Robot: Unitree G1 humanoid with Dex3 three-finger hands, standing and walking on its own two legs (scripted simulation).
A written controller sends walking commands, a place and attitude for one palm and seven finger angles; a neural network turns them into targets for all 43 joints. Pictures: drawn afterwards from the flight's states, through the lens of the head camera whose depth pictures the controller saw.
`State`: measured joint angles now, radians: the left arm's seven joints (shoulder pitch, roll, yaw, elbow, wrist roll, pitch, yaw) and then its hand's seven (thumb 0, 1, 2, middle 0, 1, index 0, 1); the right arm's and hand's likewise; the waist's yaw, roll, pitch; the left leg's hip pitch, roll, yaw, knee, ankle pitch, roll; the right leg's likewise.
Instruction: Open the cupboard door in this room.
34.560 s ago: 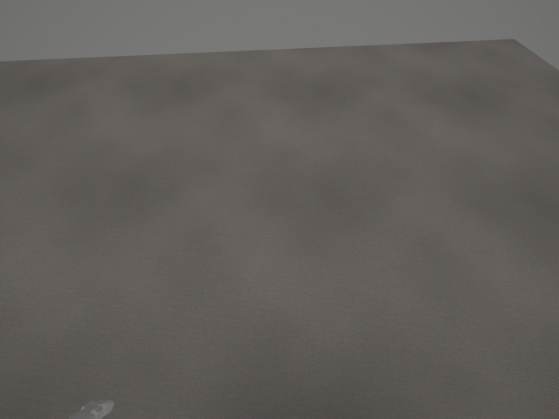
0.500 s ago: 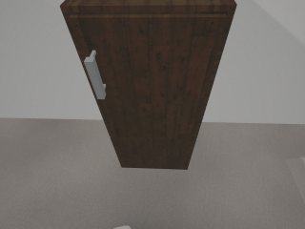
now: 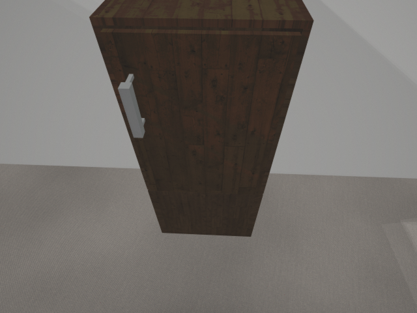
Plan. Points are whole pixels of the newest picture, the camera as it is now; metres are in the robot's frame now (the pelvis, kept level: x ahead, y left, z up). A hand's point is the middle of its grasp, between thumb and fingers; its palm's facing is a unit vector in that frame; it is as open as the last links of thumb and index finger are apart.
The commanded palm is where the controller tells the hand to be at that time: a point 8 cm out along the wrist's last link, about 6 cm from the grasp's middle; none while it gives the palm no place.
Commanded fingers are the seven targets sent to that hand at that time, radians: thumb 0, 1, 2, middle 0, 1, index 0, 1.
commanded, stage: look again from close up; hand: left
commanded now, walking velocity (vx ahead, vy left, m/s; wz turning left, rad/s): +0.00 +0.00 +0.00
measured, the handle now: (134, 106) +0.56 +0.22 +0.08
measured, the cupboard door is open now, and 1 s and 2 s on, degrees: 0 0 0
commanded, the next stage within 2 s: raise the hand with hooked fingers in 0.48 s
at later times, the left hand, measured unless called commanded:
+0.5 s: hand out of the picture +0.04 +0.20 -0.17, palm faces +0.00 -0.98 -0.20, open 7.4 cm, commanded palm none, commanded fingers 0.00 0.90 0.90 -0.20 -0.30 -0.20 -0.30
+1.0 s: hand (106, 286) +0.18 +0.21 -0.04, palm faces +0.05 -1.00 +0.00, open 8.6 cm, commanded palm +0.16 +0.27 -0.02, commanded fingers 0.00 0.39 0.68 -0.24 -0.63 -0.24 -0.63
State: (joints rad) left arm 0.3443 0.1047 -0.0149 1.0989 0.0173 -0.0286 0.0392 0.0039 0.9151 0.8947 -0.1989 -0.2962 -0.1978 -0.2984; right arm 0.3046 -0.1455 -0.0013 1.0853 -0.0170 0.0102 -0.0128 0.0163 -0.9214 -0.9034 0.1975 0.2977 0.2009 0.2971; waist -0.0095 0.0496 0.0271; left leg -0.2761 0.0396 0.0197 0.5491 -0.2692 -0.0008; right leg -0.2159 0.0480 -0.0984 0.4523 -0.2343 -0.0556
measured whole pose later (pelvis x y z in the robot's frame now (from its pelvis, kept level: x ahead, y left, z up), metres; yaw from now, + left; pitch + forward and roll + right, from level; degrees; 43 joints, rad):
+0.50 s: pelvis +0.02 +0.03 +0.00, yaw -1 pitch +0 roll +0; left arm 0.27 0.16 0.00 1.08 0.01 -0.02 0.03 0.00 0.91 0.89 -0.20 -0.30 -0.20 -0.30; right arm 0.28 -0.16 0.02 1.10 -0.02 -0.04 -0.02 0.01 -0.92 -0.90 0.20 0.30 0.20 0.30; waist 0.00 0.00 0.02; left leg -0.20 -0.03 0.07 0.44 -0.25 0.05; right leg -0.20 -0.02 -0.05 0.47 -0.27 -0.01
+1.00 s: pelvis +0.00 +0.00 -0.07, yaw +0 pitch +12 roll +0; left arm 0.47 0.20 0.21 0.11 -0.30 -0.46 -0.36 0.01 0.61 0.77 -0.22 -0.49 -0.22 -0.49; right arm 0.12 -0.27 -0.06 0.48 0.02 -0.23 -0.02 0.01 -0.91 -0.90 0.20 0.30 0.20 0.30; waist 0.03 -0.03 -0.13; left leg -0.76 0.01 0.03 1.06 -0.50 0.01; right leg -0.74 -0.01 -0.10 1.05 -0.52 -0.05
